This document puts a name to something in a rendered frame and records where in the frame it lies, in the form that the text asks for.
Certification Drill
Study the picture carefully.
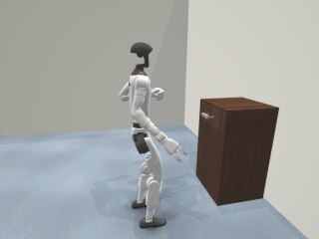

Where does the handle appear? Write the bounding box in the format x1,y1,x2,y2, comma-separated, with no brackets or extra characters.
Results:
201,113,214,120

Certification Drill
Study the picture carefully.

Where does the right robot thigh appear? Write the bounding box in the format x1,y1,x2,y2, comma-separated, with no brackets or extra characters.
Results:
135,134,162,188

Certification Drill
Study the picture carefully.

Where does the cabinet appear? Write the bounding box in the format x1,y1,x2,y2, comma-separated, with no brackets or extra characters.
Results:
195,97,279,206

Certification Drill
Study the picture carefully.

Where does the left robot upper arm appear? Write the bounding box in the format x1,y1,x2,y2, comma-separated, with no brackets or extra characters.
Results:
119,81,130,102

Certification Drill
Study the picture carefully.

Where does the robot left hand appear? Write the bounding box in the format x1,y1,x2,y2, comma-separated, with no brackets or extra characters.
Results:
152,88,164,101

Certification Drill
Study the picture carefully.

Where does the robot right hand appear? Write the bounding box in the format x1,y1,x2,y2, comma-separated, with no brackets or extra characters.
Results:
162,138,187,162

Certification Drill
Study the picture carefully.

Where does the right robot upper arm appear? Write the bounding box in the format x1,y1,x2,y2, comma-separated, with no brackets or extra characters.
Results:
132,76,150,119

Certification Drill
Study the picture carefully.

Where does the robot thigh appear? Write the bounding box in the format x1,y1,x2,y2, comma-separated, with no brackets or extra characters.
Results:
141,133,153,175
135,134,162,188

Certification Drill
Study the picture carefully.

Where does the left robot thigh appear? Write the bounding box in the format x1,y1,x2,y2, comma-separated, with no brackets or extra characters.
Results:
141,133,153,175

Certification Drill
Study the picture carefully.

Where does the drawer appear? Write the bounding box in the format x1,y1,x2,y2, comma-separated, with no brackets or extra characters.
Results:
200,102,225,132

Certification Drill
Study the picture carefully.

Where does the right robot forearm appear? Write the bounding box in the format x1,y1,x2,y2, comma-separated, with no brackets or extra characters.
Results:
134,110,167,144

